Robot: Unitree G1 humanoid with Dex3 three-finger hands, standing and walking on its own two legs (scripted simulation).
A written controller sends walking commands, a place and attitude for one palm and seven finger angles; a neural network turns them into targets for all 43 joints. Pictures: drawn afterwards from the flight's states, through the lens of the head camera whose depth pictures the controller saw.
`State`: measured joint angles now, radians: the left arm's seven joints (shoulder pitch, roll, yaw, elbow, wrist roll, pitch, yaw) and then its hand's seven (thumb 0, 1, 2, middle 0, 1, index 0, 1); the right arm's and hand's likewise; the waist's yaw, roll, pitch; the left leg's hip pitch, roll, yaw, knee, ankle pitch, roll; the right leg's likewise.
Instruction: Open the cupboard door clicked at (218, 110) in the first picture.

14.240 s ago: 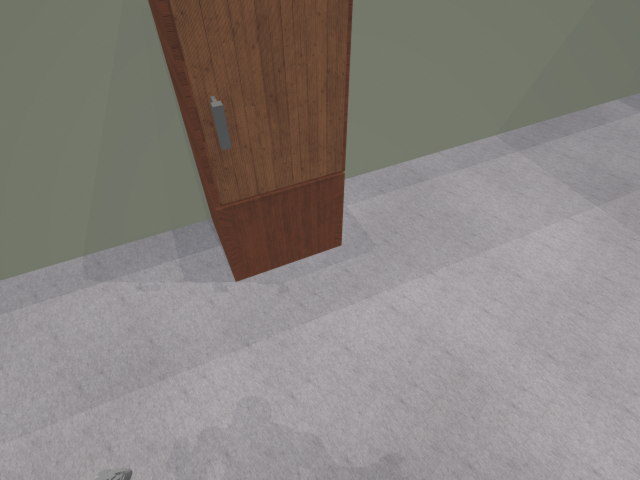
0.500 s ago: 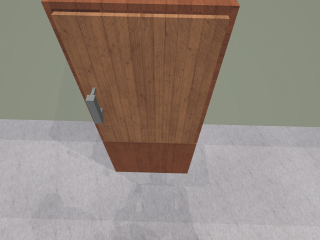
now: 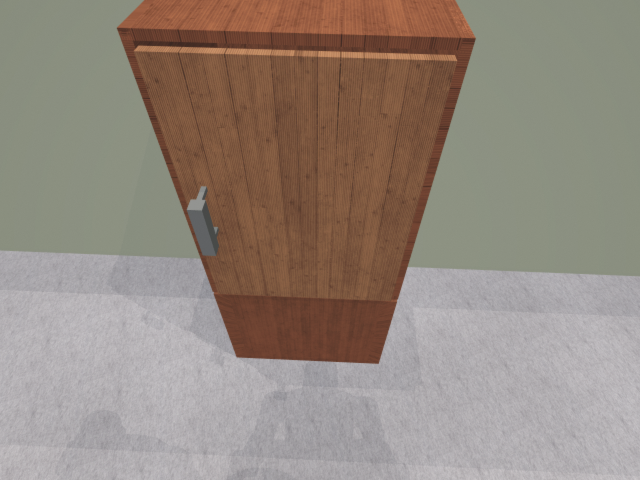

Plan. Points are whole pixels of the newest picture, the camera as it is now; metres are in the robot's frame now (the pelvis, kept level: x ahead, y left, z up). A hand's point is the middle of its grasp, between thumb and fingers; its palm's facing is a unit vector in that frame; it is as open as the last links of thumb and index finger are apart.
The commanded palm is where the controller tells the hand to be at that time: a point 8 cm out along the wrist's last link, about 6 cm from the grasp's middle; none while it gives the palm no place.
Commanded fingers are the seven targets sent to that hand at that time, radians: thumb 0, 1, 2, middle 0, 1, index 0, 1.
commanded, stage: come to a stop and stand still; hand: left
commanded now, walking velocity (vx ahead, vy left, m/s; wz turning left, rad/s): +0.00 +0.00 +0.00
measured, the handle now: (206, 220) +0.55 +0.25 -0.05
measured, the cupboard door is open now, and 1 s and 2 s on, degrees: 0 0 0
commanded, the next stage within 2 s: look again from close up in 0.46 s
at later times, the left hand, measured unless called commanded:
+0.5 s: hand out of the picture -0.03 +0.18 -0.17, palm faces +0.02 -0.98 -0.18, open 7.4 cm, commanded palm none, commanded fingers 0.00 0.90 0.90 -0.20 -0.30 -0.20 -0.30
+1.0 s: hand out of the picture -0.03 +0.16 -0.17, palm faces +0.02 -0.98 -0.17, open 7.3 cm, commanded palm none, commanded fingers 0.00 0.90 0.90 -0.20 -0.30 -0.20 -0.30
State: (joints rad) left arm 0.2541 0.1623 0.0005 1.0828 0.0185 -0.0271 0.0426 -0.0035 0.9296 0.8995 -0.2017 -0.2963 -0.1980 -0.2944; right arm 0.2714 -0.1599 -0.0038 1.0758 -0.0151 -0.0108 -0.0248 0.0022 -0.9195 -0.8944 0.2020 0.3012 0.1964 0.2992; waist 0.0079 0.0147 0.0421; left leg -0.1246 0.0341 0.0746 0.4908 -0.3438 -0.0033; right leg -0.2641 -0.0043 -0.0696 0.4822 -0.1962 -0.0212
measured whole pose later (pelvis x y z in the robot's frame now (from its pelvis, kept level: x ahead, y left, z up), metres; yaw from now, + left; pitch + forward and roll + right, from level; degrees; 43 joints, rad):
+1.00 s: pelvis -0.02 +0.00 +0.00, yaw +0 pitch -3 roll +1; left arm 0.30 0.13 -0.01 1.13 0.02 -0.01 0.03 0.01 0.92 0.90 -0.20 -0.30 -0.20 -0.29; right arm 0.33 -0.12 0.01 1.13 -0.01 -0.02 -0.03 0.00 -0.91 -0.89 0.20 0.30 0.20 0.30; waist 0.00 0.00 0.04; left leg -0.10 0.01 0.08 0.43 -0.29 0.01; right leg -0.25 -0.02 -0.06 0.45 -0.16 -0.01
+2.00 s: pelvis -0.04 +0.00 -0.10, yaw +4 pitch +17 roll -2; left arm 0.32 0.27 0.24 0.03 -0.31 -0.32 -0.40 0.01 0.17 0.59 -0.25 -0.77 -0.25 -0.77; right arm 0.23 -0.18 0.04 0.54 0.03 -0.20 -0.03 0.01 -0.90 -0.89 0.21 0.30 0.20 0.30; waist 0.00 0.03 -0.13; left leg -0.92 0.02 -0.02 1.25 -0.62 0.01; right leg -1.01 -0.04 -0.12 1.16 -0.44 -0.03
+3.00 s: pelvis -0.03 +0.02 -0.08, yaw +3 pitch +17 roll -3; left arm 0.00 0.44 0.45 0.40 -0.37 -0.33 -0.58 -0.01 -0.50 0.30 -0.30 -1.20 -0.30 -1.19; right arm 0.30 -0.31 0.03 0.52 0.02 -0.20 -0.04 0.01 -0.90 -0.89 0.21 0.30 0.20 0.30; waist -0.03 0.01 -0.12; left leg -0.86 0.02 0.00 1.15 -0.58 0.03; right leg -0.94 -0.04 -0.10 1.04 -0.39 0.00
